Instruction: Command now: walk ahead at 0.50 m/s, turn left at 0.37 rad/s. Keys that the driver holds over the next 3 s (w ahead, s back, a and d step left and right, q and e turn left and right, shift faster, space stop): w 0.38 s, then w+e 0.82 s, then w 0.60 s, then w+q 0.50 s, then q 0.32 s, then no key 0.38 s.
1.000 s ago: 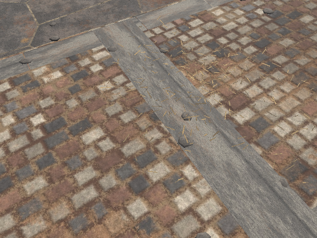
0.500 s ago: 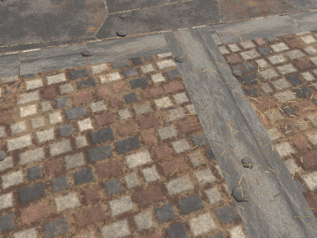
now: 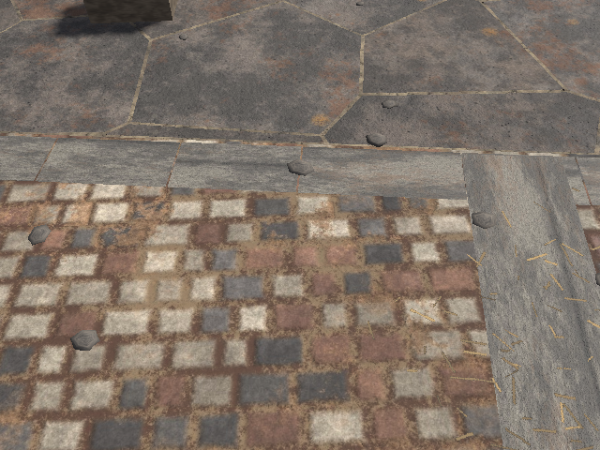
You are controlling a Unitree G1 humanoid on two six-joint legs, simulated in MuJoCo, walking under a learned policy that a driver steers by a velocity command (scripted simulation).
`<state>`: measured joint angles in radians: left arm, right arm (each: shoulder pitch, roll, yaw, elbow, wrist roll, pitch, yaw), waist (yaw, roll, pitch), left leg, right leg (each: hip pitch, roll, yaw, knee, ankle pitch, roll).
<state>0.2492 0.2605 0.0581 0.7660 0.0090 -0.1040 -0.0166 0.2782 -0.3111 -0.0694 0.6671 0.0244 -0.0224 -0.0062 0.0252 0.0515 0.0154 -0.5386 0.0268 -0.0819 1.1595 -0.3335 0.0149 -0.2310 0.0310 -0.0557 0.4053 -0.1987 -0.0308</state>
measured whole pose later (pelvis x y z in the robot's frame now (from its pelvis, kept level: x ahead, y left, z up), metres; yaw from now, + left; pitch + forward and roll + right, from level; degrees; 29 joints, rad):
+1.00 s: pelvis +0.54 +0.00 -0.01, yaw -14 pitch +2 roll +0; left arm 0.20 0.29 0.07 0.72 -0.02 -0.05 -0.04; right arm 0.23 -0.29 -0.05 0.76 0.01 -0.11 0.00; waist 0.00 0.01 0.05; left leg -0.40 0.05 -0.03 1.21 -0.39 0.00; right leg -0.36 0.10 -0.01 0.51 -0.17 -0.10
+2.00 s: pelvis +1.06 -0.19 +0.00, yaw -24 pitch +2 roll -1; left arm 0.18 0.25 0.05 0.71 0.01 -0.08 -0.02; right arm 0.32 -0.31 -0.05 0.85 0.03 -0.06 0.00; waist -0.02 0.04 0.02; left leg -0.44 0.05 -0.05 1.14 -0.36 0.01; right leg -0.30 0.02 -0.08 0.44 -0.17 -0.05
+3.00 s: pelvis +1.43 -0.28 -0.01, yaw +4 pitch +1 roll +0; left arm 0.15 0.24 0.02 0.75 0.02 -0.03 0.01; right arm 0.16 -0.27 -0.04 0.70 -0.02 0.03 -0.02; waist 0.00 0.03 0.01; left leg -0.27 -0.04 -0.11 0.56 -0.30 -0.02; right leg -0.32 0.00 0.02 0.53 -0.23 0.00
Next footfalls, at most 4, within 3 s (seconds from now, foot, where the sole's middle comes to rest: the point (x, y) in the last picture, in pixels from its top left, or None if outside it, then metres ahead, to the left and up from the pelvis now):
0.30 left None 0.33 0.16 -0.78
0.86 right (366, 392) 0.62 -0.08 -0.78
1.34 left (318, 276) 0.95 0.03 -0.78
1.86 right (441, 236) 1.09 -0.32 -0.78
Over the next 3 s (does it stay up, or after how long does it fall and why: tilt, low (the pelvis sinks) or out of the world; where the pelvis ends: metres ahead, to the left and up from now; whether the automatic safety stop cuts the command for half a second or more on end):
stays up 1.43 -0.28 -0.01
